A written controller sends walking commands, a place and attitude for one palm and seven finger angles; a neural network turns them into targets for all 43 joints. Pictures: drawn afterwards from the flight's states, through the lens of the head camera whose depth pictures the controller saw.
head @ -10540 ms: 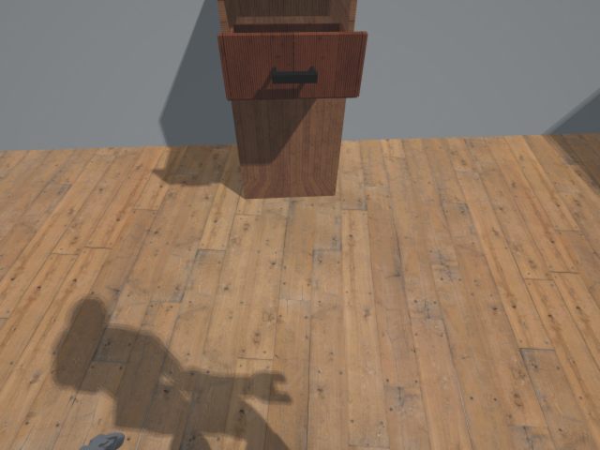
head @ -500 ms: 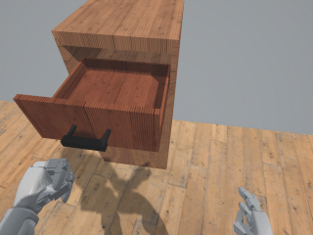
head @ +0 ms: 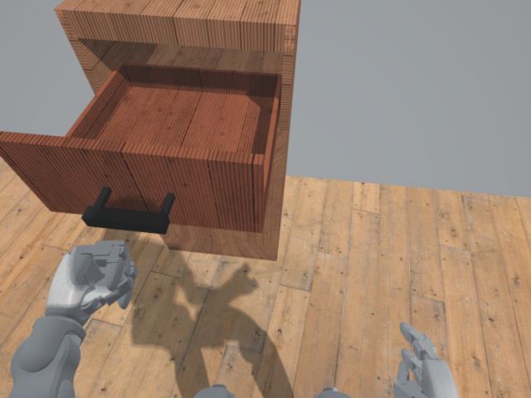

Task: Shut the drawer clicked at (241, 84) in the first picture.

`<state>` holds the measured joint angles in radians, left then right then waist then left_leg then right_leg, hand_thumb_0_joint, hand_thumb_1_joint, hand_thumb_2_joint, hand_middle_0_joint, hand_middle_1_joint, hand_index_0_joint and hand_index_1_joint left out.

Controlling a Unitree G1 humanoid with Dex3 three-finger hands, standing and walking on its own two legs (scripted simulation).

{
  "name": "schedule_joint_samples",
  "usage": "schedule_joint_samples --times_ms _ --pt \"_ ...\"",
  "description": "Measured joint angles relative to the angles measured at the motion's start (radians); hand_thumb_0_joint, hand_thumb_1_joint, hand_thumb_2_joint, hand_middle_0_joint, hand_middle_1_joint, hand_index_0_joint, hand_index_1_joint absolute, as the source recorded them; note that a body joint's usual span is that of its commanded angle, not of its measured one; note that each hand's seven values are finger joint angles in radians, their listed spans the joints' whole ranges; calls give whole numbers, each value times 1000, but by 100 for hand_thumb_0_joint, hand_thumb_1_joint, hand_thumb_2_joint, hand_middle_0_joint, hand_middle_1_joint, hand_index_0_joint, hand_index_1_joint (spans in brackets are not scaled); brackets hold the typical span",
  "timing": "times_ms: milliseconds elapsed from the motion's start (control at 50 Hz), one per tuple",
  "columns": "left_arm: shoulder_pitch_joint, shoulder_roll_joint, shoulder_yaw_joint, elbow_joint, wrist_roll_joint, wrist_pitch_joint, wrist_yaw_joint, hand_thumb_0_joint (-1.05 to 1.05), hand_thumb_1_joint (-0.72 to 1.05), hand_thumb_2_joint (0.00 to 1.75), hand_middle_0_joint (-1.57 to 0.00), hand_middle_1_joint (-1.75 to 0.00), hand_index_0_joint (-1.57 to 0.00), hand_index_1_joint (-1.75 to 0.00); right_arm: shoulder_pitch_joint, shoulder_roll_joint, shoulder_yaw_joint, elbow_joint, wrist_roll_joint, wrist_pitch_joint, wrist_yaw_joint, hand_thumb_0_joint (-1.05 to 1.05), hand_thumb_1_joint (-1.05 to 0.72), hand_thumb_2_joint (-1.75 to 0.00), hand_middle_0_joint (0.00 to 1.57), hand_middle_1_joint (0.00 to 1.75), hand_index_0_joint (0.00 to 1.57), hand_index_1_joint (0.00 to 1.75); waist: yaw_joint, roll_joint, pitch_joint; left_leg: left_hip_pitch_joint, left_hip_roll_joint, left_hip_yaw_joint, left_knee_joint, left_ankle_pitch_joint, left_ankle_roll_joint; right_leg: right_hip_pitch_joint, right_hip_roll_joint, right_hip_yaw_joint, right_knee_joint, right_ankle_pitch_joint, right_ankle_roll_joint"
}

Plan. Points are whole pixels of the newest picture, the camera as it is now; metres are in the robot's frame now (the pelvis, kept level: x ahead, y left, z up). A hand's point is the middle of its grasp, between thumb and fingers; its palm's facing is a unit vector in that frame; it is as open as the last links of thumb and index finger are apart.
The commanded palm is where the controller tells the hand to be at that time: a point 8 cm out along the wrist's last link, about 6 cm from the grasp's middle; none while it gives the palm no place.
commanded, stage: bring the fist close to the handle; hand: left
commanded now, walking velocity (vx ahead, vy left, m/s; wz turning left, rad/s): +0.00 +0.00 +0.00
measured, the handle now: (132, 208) +0.38 +0.23 +0.06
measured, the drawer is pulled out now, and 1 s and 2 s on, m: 0.29 0.29 0.16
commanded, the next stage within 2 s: push the drawer shut in 0.40 s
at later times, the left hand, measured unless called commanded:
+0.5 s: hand (122, 282) +0.26 +0.21 +0.06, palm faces -0.04 -1.00 -0.07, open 3.3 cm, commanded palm +0.24 +0.27 +0.06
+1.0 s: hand (128, 251) +0.30 +0.22 +0.06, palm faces -0.05 -1.00 -0.04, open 2.8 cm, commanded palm +0.30 +0.26 +0.06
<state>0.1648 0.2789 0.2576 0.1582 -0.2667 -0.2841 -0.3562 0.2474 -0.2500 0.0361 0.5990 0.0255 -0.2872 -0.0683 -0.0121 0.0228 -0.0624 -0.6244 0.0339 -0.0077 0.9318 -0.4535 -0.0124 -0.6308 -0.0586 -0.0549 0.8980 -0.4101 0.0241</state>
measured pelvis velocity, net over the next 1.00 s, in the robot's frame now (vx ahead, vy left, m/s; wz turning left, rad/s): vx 0.00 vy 0.00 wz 0.00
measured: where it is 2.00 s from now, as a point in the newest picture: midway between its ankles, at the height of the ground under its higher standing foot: outside the picture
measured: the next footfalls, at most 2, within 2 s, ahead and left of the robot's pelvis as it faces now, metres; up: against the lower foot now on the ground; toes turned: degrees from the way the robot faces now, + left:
none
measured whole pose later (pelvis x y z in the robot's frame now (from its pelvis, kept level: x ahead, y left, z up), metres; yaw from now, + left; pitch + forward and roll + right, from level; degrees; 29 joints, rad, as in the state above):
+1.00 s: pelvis +0.00 +0.00 -0.01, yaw +0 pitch +11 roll -1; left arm -0.04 0.31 0.30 0.33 -0.29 -0.28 -0.40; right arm 0.28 -0.27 0.03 0.58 0.04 -0.21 -0.07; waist -0.01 0.03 -0.09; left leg -0.70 0.03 -0.01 0.97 -0.47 -0.01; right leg -0.70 -0.06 -0.06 0.93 -0.42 0.02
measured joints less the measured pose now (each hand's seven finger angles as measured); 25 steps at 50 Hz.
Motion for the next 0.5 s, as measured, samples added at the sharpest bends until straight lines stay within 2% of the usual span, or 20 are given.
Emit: schedule_joint_samples --times_ms 80,260,500 --pt "-35 16 28 43 -12 -10 -16 2 89 90 -140 -159 -140 -160 4 -7 -6 -1 2 14 0 2 -90 -90 20 30 20 30 -6 2 -2 -30 6 -4 18 -5 -6 -31 6 -3 20 -6 -7" --pt "5 24 49 37 -53 -17 -53 1 90 90 -140 -159 -140 -160 23 -22 -18 -13 12 32 1 2 -90 -90 20 30 20 30 -8 17 -28 -30 13 -7 17 -12 -15 -35 12 -6 26 -18 -14" --pt "17 25 61 36 -66 -37 -80 2 89 90 -140 -159 -140 -160 4 -23 -17 -30 12 35 -1 2 -90 -90 20 30 20 30 0 13 -32 -39 17 -17 28 -18 -21 -41 17 -15 36 -26 -20"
